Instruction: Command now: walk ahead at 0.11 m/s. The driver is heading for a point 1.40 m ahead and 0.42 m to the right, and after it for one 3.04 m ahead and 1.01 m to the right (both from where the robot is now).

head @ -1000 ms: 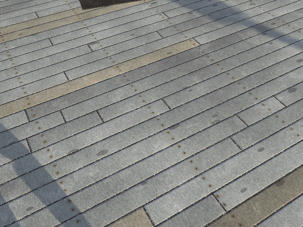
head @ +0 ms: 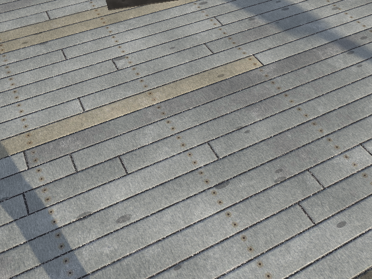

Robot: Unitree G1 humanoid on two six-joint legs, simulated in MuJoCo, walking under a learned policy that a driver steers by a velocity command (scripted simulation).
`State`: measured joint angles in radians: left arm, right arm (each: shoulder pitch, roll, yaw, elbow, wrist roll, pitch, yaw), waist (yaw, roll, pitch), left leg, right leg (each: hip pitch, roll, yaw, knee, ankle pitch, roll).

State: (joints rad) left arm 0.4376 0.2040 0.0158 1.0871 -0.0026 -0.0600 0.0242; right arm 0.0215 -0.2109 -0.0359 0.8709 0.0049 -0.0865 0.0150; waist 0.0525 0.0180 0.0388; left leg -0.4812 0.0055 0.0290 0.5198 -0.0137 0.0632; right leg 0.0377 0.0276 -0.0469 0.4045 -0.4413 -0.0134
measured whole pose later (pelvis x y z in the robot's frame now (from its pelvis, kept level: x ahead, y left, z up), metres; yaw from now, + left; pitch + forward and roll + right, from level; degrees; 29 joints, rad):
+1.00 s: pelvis +0.30 +0.08 +0.02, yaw +0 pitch +2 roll +1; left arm 0.17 0.25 0.09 0.93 -0.02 -0.10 0.02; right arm 0.34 -0.21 -0.05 1.04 0.00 -0.09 0.01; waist -0.04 -0.04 -0.02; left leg -0.09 -0.05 0.07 0.26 -0.21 0.06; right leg -0.69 -0.13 0.00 0.99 -0.13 -0.03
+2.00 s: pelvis +0.87 +0.00 +0.02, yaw -30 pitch +1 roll +2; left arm 0.24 0.31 0.08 0.71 -0.03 -0.03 0.00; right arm 0.26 -0.26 -0.07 0.85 -0.01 -0.11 0.01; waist -0.04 -0.05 0.02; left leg -0.17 -0.02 0.10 0.33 -0.19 0.02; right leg -0.65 -0.09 0.06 1.10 -0.27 -0.01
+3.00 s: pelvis +1.28 -0.35 +0.02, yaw -48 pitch +2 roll -1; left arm 0.20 0.30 0.05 0.68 0.01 -0.04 0.03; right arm 0.22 -0.28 -0.04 0.75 -0.01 -0.06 0.03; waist -0.02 -0.02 0.06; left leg -0.33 -0.07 -0.02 0.42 -0.13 0.06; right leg -0.54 -0.02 0.05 1.07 -0.42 0.05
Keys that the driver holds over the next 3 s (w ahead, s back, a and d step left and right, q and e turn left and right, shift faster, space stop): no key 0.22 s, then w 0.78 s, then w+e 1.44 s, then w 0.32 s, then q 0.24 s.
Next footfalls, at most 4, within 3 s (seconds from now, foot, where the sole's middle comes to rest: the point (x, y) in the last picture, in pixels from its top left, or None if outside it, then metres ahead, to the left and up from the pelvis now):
0.34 right None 0.09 -0.11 -0.76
0.74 left None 0.30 0.17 -0.76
1.26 right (217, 231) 0.64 -0.05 -0.76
1.76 left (185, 161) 0.95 0.08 -0.76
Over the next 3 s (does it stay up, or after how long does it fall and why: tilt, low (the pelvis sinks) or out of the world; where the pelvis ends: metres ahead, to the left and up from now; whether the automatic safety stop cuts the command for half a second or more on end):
stays up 1.28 -0.35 0.02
